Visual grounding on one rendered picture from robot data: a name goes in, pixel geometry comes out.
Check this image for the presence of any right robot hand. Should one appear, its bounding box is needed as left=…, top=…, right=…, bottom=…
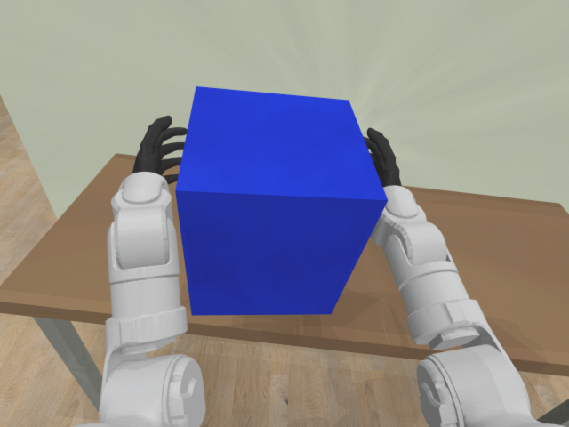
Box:
left=364, top=128, right=402, bottom=188

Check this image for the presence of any left robot hand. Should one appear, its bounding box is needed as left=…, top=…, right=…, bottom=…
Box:
left=132, top=116, right=188, bottom=184

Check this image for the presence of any table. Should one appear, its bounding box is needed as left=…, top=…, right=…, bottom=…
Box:
left=0, top=153, right=569, bottom=427

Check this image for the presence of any robot left forearm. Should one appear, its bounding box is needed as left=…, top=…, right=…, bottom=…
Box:
left=100, top=172, right=188, bottom=407

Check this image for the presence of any robot left upper arm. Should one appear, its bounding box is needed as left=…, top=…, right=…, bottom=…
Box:
left=73, top=354, right=206, bottom=427

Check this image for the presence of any carton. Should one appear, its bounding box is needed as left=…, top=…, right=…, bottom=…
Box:
left=175, top=86, right=388, bottom=315

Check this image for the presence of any robot right forearm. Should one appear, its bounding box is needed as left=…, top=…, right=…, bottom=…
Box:
left=370, top=185, right=531, bottom=413

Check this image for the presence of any robot right upper arm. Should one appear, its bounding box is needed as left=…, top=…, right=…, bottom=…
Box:
left=416, top=344, right=565, bottom=427

